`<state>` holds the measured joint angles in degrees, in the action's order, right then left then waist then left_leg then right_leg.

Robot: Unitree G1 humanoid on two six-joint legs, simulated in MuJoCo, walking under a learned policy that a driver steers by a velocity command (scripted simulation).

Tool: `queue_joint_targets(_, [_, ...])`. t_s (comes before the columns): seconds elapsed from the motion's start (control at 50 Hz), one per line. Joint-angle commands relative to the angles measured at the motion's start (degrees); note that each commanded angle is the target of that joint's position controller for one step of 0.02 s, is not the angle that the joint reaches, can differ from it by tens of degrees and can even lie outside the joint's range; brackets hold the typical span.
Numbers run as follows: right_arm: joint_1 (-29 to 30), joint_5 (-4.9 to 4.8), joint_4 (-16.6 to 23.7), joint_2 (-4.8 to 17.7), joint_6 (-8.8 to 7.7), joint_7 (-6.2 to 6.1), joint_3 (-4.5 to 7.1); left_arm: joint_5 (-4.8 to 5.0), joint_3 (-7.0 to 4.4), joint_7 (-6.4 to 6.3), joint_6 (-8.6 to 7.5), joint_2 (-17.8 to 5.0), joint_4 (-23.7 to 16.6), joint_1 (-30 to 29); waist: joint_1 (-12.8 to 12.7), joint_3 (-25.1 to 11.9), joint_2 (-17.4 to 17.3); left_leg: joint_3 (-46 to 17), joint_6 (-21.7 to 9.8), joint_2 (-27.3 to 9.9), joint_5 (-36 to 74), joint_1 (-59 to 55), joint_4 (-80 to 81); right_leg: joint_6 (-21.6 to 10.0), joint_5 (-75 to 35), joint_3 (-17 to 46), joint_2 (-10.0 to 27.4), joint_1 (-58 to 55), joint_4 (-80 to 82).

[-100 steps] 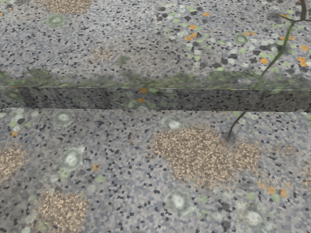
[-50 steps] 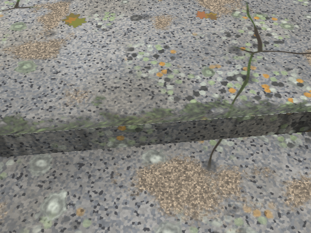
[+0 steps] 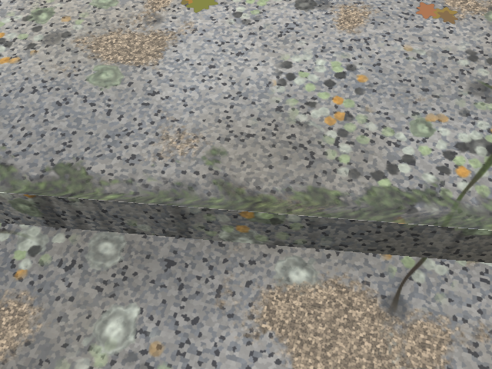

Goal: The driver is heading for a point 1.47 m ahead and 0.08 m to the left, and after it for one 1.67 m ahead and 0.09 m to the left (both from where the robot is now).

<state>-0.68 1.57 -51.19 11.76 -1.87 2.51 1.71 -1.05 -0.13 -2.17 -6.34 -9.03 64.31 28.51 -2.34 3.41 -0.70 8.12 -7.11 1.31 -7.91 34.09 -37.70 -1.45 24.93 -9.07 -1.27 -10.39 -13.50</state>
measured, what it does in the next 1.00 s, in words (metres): walks ahead: left foot, then right foot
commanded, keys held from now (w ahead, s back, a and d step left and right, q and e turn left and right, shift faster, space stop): w+q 0.28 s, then w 0.28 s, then w+e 0.44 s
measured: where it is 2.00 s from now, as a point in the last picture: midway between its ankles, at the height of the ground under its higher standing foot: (295, 152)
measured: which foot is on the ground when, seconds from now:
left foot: up 0.00-0.02, down 0.04-0.60, up 0.62-1.00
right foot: down 0.00-0.06, up 0.08-0.56, down 0.58-1.00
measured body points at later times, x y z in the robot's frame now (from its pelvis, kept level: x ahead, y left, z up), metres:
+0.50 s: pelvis +0.29 +0.02 +0.02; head +0.33 +0.04 +0.46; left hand +0.45 +0.28 -0.09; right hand +0.30 -0.25 -0.11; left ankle +0.15 +0.05 -0.72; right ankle +0.50 -0.07 -0.68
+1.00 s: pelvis +0.53 +0.05 +0.02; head +0.56 +0.05 +0.47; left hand +0.49 +0.31 -0.12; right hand +0.74 -0.14 -0.09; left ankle +0.59 +0.17 -0.70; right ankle +0.50 -0.03 -0.72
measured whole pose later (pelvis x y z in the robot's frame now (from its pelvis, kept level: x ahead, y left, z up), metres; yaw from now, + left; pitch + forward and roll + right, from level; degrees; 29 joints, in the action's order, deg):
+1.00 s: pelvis +0.53 +0.05 +0.02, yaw +5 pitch +2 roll +0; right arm -3.6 1.4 -45.6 10.5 -3.3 -1.0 -0.9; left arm -1.2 -3.7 0.3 -2.9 -13.0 52.3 22.1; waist -4.0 1.2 -0.2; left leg 0.2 1.0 0.1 -12.5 26.4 -37.1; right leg -4.7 15.0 6.6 -6.7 9.4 -23.4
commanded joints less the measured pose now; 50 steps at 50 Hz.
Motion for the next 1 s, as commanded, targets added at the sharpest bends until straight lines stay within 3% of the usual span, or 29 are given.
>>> queue_joint_targets(0.02, [-15.25, 0.06, -1.56, 6.34, -0.91, -0.57, 2.22, 0.27, -2.25, -0.66, -0.12, -11.88, -2.65, -0.61, 9.76, -7.25, 8.53, 1.83, -4.63, 5.22, -0.26, -23.56, 4.04, -3.83, -73.12, 0.01, 14.56, 8.64, -24.83])
queue_joint_targets(0.04, [-22.0, 0.68, -3.5, 8.83, -1.01, -0.94, 3.47, 0.2, -2.43, -0.15, 0.01, -12.18, -3.6, -1.79, 13.25, -10.3, 7.41, -2.36, -6.76, 3.24, -2.17, -33.92, 7.76, -3.37, -61.41, -0.89, 13.17, 15.88, -38.3])
queue_joint_targets(0.06, [-24.2, 1.27, -3.15, 14.47, -0.65, -1.65, 5.07, 0.17, -1.61, 0.85, -0.05, -7.12, -6.38, -0.75, 11.17, -15.0, -3.73, -25.11, -12.43, -12.49, -9.27, -46.89, 9.6, -1.78, -19.51, -1.39, 6.69, 32.73, -60.28])
queue_joint_targets(0.08, [-22.73, 0.12, -2.4, 16.12, 0.1, -1.36, 5.57, 0.89, -2.17, 1.67, -0.38, -7.86, -9.37, -1.97, 9.3, -20.14, -8.14, -53.74, -19.57, -21.54, -11.57, -53.02, 20.04, -1.1, 3.85, 8.38, -2.22, 46.98, -74.13])
queue_joint_targets(0.1, [-18.77, -0.82, -2.37, 14.72, 0.21, -1.54, 5.27, 0.35, -2.57, 1.98, -0.81, -9.86, -11.49, -8.85, 8.22, -11.58, -2.04, -46.89, -16.69, -19.26, -15.44, -47.05, 23.55, -2.12, -3.05, 12.94, 2.58, 53.12, -72.26])
queue_joint_targets(0.12, [-15.45, -1.16, -1.82, 11.84, -0.04, -1.71, 4.6, 0.43, -2.53, 2.19, -1.35, -10.03, -12.52, -10.92, 6.4, -5.45, 1.18, -40.29, -14.54, -18.11, -10.83, -38.1, 25.42, -2.1, -8.29, 12.1, 4.87, 51.89, -67.26])
queue_joint_targets(0.14, [-13.19, -0.92, -1.49, 9.73, -0.5, -1.78, 4.08, 0.1, -2.59, 2.05, -1.28, -9.28, -12.18, -10.82, 3.7, -2.03, 4.88, -35.21, -12.4, -15.52, -2.96, -30.91, 26.37, -1.62, -9.74, 12.03, 6.66, 48.26, -62.44])
queue_joint_targets(0.16, [-12.35, -1.1, -1.49, 8.49, -0.96, -2.06, 3.58, -0.86, -2.52, 2.0, -0.32, -8.69, -12.49, -10.28, 1.58, -1.07, 5.1, -30.86, -11.29, -12.83, 3.88, -25.84, 26.52, -0.6, -9.04, 12.22, 7.42, 44.49, -59.51])
queue_joint_targets(0.2, [-13.17, -1.55, -1.77, 8.19, -2.18, -2.13, 3.22, -1.82, -2.45, 2.38, 1.84, -7.58, -13.03, -9.11, -0.15, -1.69, 2.92, -25.67, -10.53, -9.94, 11.6, -21.91, 26.5, 1.19, -7.96, 11.68, 8.07, 40.84, -54.6])
queue_joint_targets(0.26, [-16.51, -1.92, -2.22, 10.25, -2.74, -2.13, 3.59, -2.11, -2.67, 2.82, 3.27, -7.76, -16.04, -14.9, 0.87, -0.59, 0.32, -22.68, -8.79, -7.06, 13.4, -20.94, 27.12, 3.24, -13.25, 9.53, 8.01, 44.01, -46.72])
queue_joint_targets(0.38, [-24.94, -1.65, -3.69, 8.9, -2.59, -2.55, 2.99, -1.46, -2.2, 3.76, 3.13, -7.27, -20.85, -28.5, 6.54, -0.37, -2.25, -21.1, -2.75, -6.09, 22.12, -30.51, 26.44, 3.07, -26.79, 7.22, 6.08, 49.05, -29.63])
queue_joint_targets(0.46, [-27.83, -0.91, -4.56, 8.74, -2.75, -3.43, 2.34, -0.8, -1.41, 4.06, 2.51, -6.98, -23.06, -34.96, 8.68, -0.08, -3.0, -20.53, -2.46, -7.2, 29.87, -36.92, 24.75, 1.24, -27.49, 5.44, 3.36, 47.08, -20.72])
queue_joint_targets(0.48, [-27.53, -0.7, -4.56, 9.25, -2.91, -3.61, 2.32, -0.57, -1.36, 3.91, 2.29, -7.38, -23.5, -35.27, 8.31, -0.03, -3.29, -20.46, -2.4, -7.82, 32.73, -37.63, 23.86, 0.51, -26.49, 5.48, 2.64, 44.95, -18.62])
queue_joint_targets(0.52, [-25.11, -0.57, -4.12, 10.55, -3.39, -3.88, 2.35, -0.58, -1.89, 3.25, 1.79, -9.23, -22.5, -30.42, 4.95, -1.89, -4.33, -20.47, -1.32, -8.89, 44.54, -38.67, 19.1, -1.61, -22.13, 5.89, 0.63, 37.04, -15.62])
queue_joint_targets(0.56, [-22.8, -0.47, -3.83, 11.6, -3.89, -3.7, 2.39, -0.37, -2.97, 1.94, 0.74, -11.75, -18.46, -17.2, -1.17, -8.42, -4.12, -19.23, -0.4, -7.45, 51.95, -39.5, 5.44, -4.03, -22.14, 5.74, -0.97, 23.56, -10.66])
queue_joint_targets(0.58, [-21.99, -0.74, -3.07, 10.93, -4.26, -3.52, 2.04, -1.26, -3.63, 1.09, 0.26, -13.68, -16.53, -8.88, -4.91, -13.7, -2.79, -18.05, -0.15, -6.06, 40.64, -32.63, -5.06, -5.99, -23.06, 10.25, 4.51, 11.01, -10.88])
queue_joint_targets(0.6, [-28.58, -2.97, -1.87, 5.56, -4.32, -3.15, 0.86, -2.86, -5.14, 0.8, 0.43, -19.76, -15.93, -2.63, -3.06, -21.8, 9.59, -13.47, 2.69, 1.22, 14.31, -15.8, -25.55, -14.08, -29.48, 32.4, 20.4, -6.4, -13.29])
queue_joint_targets(0.62, [-30.87, -2.4, -3.51, 8.28, -3.94, -3.36, 1.52, -1.41, -5.62, 1.91, 1.6, -18.16, -14.22, -3.03, -1.75, -23.38, 12.66, -11.75, 3.07, 6.52, -20.59, -6.62, -35.84, -19.15, -31.91, 46.78, 24.67, -7.29, -7.1])
queue_joint_targets(0.64, [-27.04, -0.03, -3.18, 9.62, -3.62, -3.27, 1.74, 0.24, -4.79, 2.76, 1.96, -14.45, -15.4, -9.12, 0.71, -14.29, 5.83, -13.91, 2.49, 1.86, -16.47, -2.66, -37.49, -17.81, -20.61, 42.51, 21.49, 0.84, -4.76])
queue_joint_targets(0.66, [-21.79, 0.78, -1.79, 8.35, -3.84, -2.87, 1.32, 0.4, -3.93, 3.13, 2.03, -10.84, -16.31, -13.99, 1.44, -7.77, 2.03, -13.02, 2.74, -0.65, -12.39, -1.57, -34.82, -16.23, -18.29, 36.51, 18.71, 8.85, -2.17])
queue_joint_targets(0.68, [-18.88, 0.91, -0.78, 7.38, -3.8, -2.49, 1.14, 0.17, -3.36, 3.06, 1.94, -9.03, -16.03, -14.83, 2.26, -3.8, 1.41, -12.3, 3.01, -2.42, -10.53, -1.83, -31.76, -14.67, -21.9, 32.29, 15.86, 13.97, -0.16])
queue_joint_targets(0.7, [-17.6, 1.53, 0.22, 6.96, -3.35, -2.14, 1.05, 0.36, -3.03, 2.8, 1.76, -8.2, -14.86, -13.78, 3.27, -2.38, 2.08, -11.97, 3.82, -3.45, -9.49, -3.15, -29.07, -13.54, -26.97, 29.32, 13.73, 17.15, 0.87])
queue_joint_targets(0.74, [-18.19, 1.84, 0.72, 4.94, -2.5, -1.63, 0.35, 0.4, -3.25, 2.72, 1.25, -9.19, -13.63, -11.85, 4.49, -4.26, 3.15, -10.49, 5.38, -3.36, -8.64, -6.38, -26.2, -13.19, -38.14, 24.83, 11.32, 19.55, 0.23])
queue_joint_targets(0.78, [-16.92, 1.89, 1.69, 4.65, -2.13, -1.58, 0.03, 0.62, -3.88, 2.63, 0.98, -11.16, -13.62, -11.22, 5.01, -5.14, 3.75, -9.01, 7.08, -3.31, -8.53, -6.93, -21.65, -13.42, -41.19, 22.38, 9.79, 21.56, 0.05])
queue_joint_targets(0.86, [-6.65, 1.25, 5.89, 3.84, -1.52, -2.05, -0.94, 0.54, -4.63, 2.46, 1.78, -12.32, -13.88, -8.56, 2.32, -2.83, 5.35, -6.94, 9.02, -2.85, -4.2, -7.41, -7.88, -11.76, -34.32, 22.37, 7.74, 25.15, 0.82])
queue_joint_targets(0.9, [-3.71, 0.29, 7.14, 3.82, -1.44, -2.64, -1.18, 0.2, -5.03, 2.47, 2.05, -12.99, -14.98, -8.48, 1.28, -4.2, 5.81, -6.2, 9.27, -1.31, -1.93, -9.41, -3.49, -10.5, -38.89, 22.95, 7.26, 24.22, -1.54])
queue_joint_targets(0.92, [-5.89, -0.18, 6.74, 2.6, -1.35, -3.23, -1.56, -0.33, -5.06, 2.46, 2.35, -12.05, -14.78, -7.58, 1.51, -6.79, 8.07, -5.48, 8.99, -0.3, -2.73, -13.1, -4.87, -10.67, -38.82, 22.87, 7.48, 24.72, -3.27])
queue_joint_targets(0.96, [-6.13, -0.53, 7.74, 3.09, -1.63, -3.97, -1.58, -0.46, -5.11, 2.39, 2.67, -11.52, -15.65, -8.19, 1.94, -6.71, 7.46, -5.42, 8.43, 0.75, -4.46, -15.71, -2.99, -10.73, -43.0, 25.1, 7.8, 25.31, -6.37])
queue_joint_targets(1.0, [-10.62, -0.4, 7.73, 3.43, -2.44, -4.55, -1.25, 0.08, -5.53, 1.95, 3.0, -12.27, -16.63, -10.39, 5.39, -7.58, 6.48, -5.84, 7.36, 1.72, -4.49, -21.23, 6.16, -10.15, -49.43, 27.21, 7.24, 23.56, -13.12])
Keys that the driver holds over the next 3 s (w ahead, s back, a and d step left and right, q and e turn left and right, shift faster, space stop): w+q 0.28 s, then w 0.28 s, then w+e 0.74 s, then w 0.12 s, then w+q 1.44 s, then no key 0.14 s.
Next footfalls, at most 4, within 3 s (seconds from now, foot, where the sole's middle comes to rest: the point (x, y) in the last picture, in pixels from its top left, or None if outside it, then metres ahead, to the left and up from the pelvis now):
0.04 left None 0.19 0.05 -0.76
0.58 right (280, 329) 0.54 -0.02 -0.76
1.04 left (213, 293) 0.63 0.16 -0.76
1.56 right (321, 180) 0.91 -0.13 -0.59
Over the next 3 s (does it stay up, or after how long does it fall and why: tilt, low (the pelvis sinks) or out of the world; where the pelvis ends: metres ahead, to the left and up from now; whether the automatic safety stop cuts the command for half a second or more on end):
stays up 1.51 -0.01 0.19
